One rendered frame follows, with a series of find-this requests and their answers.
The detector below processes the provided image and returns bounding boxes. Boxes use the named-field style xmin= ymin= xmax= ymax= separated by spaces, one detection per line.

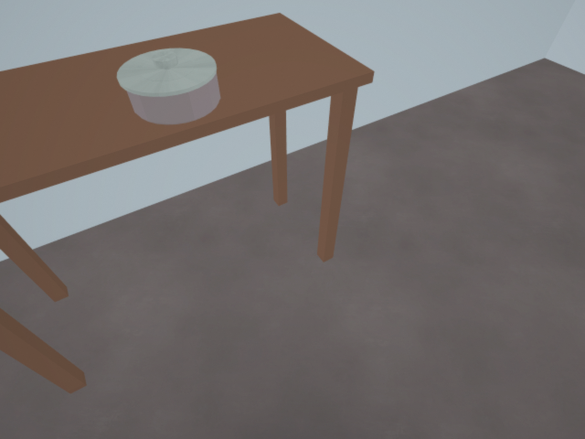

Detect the pot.
xmin=127 ymin=73 xmax=220 ymax=124

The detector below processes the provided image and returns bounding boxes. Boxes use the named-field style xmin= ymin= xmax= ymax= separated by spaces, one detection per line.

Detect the knob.
xmin=152 ymin=51 xmax=178 ymax=70

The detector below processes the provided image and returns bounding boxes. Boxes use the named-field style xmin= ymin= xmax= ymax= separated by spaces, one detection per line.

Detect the table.
xmin=0 ymin=13 xmax=375 ymax=394

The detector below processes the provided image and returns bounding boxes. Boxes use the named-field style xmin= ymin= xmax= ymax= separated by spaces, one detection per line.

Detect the lid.
xmin=117 ymin=48 xmax=217 ymax=97

